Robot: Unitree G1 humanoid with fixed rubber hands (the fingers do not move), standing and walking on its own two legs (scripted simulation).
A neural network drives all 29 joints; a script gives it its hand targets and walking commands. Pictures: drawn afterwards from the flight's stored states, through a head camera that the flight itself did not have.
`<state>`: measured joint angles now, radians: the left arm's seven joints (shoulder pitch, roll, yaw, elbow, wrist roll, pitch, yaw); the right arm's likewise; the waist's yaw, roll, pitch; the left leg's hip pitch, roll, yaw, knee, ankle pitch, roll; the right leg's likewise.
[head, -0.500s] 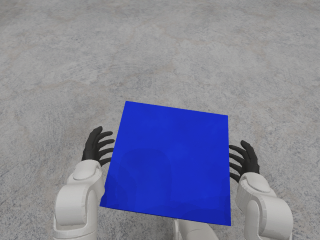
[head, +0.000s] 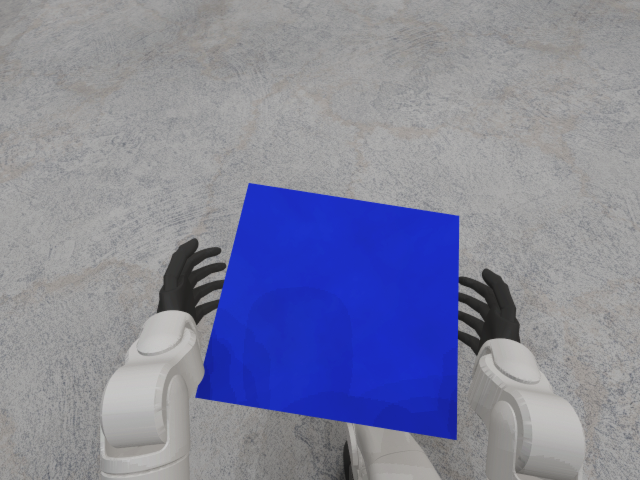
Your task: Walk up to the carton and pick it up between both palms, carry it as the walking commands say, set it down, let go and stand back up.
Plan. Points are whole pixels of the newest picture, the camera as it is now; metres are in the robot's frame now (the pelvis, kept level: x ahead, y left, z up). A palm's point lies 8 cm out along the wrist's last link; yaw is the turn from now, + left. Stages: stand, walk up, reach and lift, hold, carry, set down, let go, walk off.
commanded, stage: carry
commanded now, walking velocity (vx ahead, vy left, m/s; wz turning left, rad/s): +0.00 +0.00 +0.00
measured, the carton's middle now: (334, 312) +0.31 -0.04 +0.00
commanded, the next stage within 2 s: none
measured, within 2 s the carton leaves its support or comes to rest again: neither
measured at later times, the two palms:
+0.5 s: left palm (177, 83) +0.71 +0.17 +0.09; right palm (371, 94) +0.70 -0.16 +0.03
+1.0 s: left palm (184, 6) +1.07 +0.20 +0.05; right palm out of the picture +1.12 -0.13 +0.04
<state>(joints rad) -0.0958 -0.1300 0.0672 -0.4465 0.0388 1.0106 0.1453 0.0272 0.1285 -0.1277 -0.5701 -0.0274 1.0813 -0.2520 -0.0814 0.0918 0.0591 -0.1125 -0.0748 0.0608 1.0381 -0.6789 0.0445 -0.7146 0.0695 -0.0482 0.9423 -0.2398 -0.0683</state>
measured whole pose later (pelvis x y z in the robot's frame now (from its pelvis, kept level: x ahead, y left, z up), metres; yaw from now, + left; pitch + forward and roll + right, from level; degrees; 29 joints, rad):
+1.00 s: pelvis +0.83 +0.00 +0.03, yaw +1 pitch +4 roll -2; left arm -0.01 -0.11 0.15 -0.12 0.04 0.77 0.13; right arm -0.10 0.13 -0.16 0.02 -0.16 0.77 -0.09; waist 0.09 0.03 -0.02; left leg -0.36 -0.02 0.05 0.90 -0.61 0.09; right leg -0.47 0.13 0.01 1.41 -0.76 -0.05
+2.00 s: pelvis +1.36 +0.04 +0.02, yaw -20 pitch +0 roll -2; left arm -0.09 -0.13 0.12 -0.47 0.05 1.16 0.23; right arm -0.11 0.13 -0.14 -0.34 -0.03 1.14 -0.18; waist 0.09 -0.08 0.18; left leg -0.43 0.06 0.07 0.98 -0.54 0.03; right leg -0.65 0.05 -0.02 1.23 -0.55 0.02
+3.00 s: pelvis +1.51 +0.08 +0.04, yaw -53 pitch +1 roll +0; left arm -0.16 -0.13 0.12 -0.49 0.07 1.19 0.18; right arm -0.14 0.13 -0.15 -0.48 -0.05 1.25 -0.22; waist -0.03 -0.02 0.11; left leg -0.43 0.05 0.04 0.94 -0.56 -0.06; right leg -0.54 0.00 -0.05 0.76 -0.24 -0.05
